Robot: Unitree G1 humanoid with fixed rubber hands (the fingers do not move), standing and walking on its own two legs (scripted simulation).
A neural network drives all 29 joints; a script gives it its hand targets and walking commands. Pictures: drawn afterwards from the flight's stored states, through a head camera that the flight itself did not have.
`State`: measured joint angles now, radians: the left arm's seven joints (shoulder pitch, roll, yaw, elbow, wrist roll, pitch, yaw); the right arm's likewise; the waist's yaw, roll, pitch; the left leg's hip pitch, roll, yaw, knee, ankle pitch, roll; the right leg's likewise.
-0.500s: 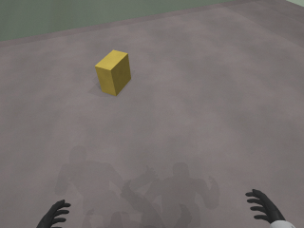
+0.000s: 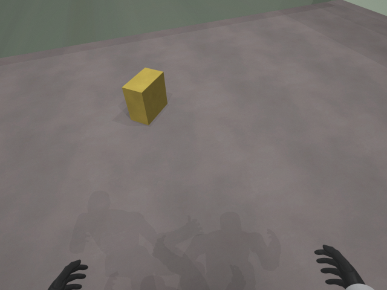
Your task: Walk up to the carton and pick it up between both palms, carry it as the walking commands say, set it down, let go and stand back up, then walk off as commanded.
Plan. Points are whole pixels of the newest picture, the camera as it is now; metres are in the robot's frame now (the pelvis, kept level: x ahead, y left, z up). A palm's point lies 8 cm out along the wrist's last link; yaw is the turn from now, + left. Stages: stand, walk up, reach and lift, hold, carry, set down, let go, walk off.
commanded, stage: stand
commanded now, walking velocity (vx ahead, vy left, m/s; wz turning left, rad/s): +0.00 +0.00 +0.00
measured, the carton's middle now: (146, 96) +1.58 +0.38 -0.60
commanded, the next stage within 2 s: walk up in 0.24 s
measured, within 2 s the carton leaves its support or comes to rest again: neither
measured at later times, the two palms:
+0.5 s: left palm out of the picture +0.13 +0.30 -0.07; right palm (352, 287) +0.15 -0.29 -0.07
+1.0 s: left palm (33, 247) +0.25 +0.40 -0.09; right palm out of the picture +0.10 -0.15 -0.06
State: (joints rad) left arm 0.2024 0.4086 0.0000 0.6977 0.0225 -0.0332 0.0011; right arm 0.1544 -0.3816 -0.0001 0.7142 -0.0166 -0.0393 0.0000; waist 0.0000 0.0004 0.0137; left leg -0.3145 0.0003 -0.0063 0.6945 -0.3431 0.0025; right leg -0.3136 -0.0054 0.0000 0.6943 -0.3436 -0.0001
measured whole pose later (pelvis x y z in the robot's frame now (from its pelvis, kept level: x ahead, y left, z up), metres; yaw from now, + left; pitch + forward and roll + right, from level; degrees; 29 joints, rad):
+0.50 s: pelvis +0.00 +0.00 +0.00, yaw +0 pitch -2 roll +0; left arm 0.21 0.41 0.00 0.73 0.02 -0.03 0.00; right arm 0.14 -0.38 0.00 0.75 -0.02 -0.02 0.01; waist 0.00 0.00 0.01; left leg -0.32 0.00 0.00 0.70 -0.35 0.00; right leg -0.31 -0.01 0.00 0.69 -0.34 0.00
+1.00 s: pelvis +0.13 +0.13 +0.03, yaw +9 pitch +1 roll -5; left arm 0.12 0.33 0.00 0.75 0.02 0.01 -0.04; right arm 0.55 -0.29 0.00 0.80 -0.01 -0.04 0.03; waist -0.07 -0.01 0.05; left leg -0.14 0.01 -0.07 0.48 -0.36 0.05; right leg -0.51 -0.05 0.00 1.07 -0.39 0.02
